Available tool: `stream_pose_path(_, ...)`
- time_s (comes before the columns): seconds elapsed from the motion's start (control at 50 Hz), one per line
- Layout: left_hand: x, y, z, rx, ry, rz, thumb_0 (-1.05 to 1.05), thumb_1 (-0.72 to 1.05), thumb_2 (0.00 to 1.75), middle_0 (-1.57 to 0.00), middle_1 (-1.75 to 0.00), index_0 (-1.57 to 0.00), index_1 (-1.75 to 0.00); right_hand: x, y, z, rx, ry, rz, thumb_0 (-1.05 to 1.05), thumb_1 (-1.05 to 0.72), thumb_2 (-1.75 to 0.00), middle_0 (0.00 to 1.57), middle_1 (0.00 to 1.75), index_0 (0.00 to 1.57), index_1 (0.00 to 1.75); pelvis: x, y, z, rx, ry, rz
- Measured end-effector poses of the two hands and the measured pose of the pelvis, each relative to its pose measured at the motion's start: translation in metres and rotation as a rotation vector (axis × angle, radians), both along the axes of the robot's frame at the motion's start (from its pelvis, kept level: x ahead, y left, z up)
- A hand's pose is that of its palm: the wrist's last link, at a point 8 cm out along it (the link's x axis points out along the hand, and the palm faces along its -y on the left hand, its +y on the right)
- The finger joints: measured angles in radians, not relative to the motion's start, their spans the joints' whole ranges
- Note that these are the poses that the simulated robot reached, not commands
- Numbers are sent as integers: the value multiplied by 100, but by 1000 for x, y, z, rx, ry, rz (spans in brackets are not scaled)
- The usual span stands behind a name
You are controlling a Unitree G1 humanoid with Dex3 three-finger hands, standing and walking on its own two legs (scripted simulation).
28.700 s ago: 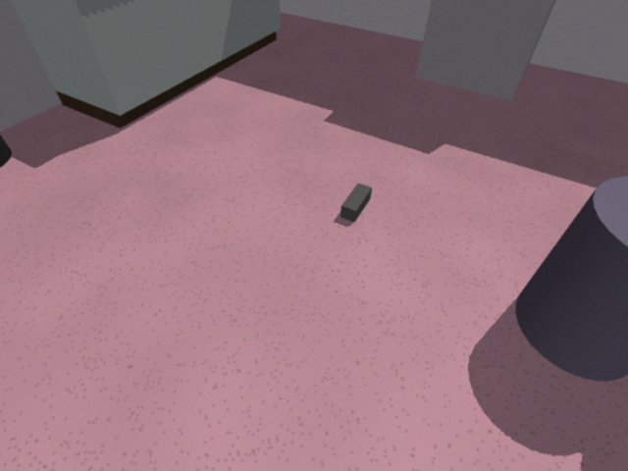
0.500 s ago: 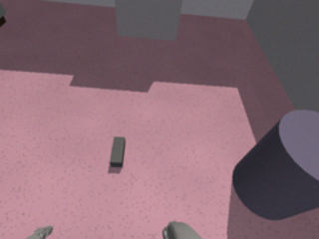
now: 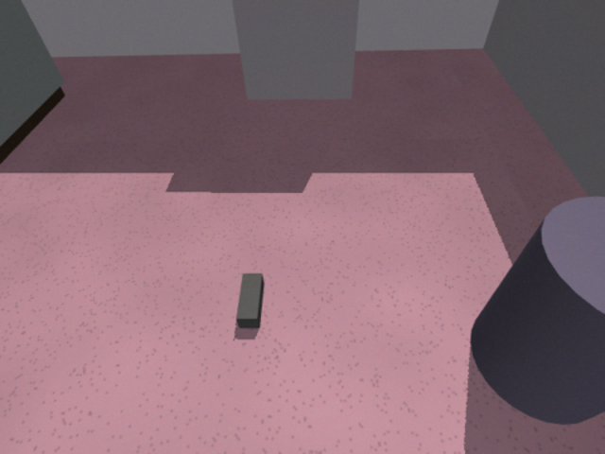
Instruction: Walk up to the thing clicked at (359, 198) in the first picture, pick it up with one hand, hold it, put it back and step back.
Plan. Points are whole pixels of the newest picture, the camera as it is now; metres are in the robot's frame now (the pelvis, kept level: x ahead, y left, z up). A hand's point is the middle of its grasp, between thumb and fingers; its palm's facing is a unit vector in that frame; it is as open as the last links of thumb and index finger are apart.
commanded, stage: walk up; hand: left
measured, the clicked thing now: (251, 300) +0.77 +0.23 -0.73
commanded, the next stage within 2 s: stand in 0.88 s
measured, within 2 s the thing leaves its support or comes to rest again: neither
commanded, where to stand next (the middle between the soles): +0.39 +0.00 m, yaw +0 degrees
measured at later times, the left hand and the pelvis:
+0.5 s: hand out of the picture +0.12 +0.25 -0.14, palm faces +0.00 -0.93 -0.37, open 7.4 cm; pelvis +0.02 +0.00 +0.00, yaw +0 degrees
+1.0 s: hand out of the picture +0.12 +0.26 -0.13, palm faces -0.01 -0.94 -0.35, open 7.4 cm; pelvis +0.03 +0.00 +0.02, yaw -1 degrees
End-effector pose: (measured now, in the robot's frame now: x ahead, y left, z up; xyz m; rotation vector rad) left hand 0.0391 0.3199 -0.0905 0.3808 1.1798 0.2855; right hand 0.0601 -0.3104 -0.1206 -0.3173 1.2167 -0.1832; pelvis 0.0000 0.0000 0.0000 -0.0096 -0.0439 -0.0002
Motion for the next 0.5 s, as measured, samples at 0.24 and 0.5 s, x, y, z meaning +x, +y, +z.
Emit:
stream_pose_path(0.24, 51, 1, -9, -46, -38, -57, 1, 91, 90, -20, -30, -21, -30, 5, 15, 20, -15, -49, -24, 1, -91, -89, 20, 30, 20, 30, 9, 4, 6, 12, -8, -25)
stream_pose_path(0.5, 73, -25, -11, -69, -52, -44, 1, 90, 90, -21, -30, -21, -30, 32, 6, 3, -4, -34, -33, 1, -91, -89, 20, 30, 20, 30, 25, -1, 2, 3, -5, -7)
